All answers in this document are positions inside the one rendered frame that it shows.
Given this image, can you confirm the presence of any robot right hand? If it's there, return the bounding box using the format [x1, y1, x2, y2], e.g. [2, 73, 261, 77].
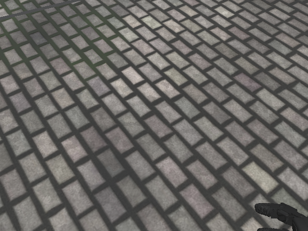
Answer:
[254, 202, 308, 231]

